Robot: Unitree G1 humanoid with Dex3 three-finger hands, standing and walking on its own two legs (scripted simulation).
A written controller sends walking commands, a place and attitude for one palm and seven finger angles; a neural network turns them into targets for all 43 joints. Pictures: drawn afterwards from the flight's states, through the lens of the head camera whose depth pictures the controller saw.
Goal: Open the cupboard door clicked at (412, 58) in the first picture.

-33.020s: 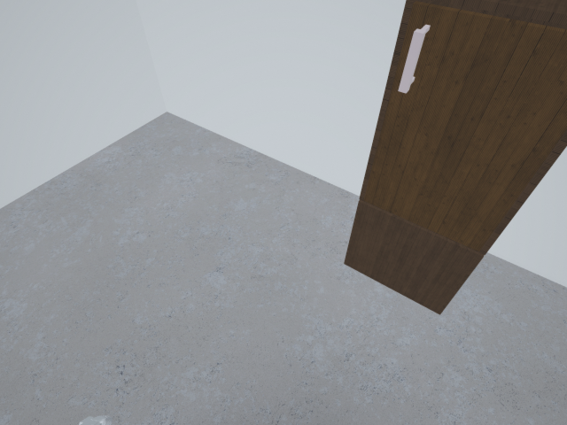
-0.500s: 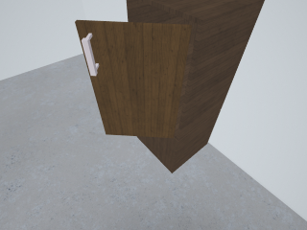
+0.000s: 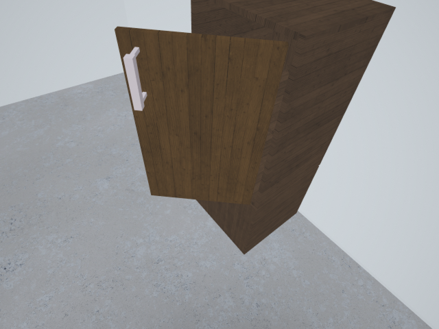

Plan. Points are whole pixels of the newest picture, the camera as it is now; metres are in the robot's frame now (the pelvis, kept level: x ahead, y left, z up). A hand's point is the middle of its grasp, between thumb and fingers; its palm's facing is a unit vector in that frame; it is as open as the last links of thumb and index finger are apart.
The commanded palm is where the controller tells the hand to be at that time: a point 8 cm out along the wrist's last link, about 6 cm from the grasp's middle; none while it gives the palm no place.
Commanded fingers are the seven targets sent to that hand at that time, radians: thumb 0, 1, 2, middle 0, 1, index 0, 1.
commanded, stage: come to a stop and stand still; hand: left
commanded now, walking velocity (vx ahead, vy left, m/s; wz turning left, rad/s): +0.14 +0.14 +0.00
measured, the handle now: (137, 79) +0.59 +0.24 +0.15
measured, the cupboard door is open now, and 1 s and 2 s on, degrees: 47 47 47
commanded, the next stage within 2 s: look again from close up in 1.76 s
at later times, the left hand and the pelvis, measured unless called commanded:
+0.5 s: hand out of the picture +0.08 +0.19 -0.17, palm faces +0.01 -0.97 -0.23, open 7.3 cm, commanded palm none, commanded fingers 0.00 0.90 0.90 -0.20 -0.30 -0.20 -0.30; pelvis +0.03 +0.01 +0.00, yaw -2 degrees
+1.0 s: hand out of the picture +0.02 +0.17 -0.16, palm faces -0.02 -0.98 -0.21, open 7.3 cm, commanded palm none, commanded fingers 0.00 0.90 0.90 -0.20 -0.30 -0.20 -0.30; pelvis +0.01 -0.01 +0.01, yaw -1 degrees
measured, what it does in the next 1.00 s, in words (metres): stands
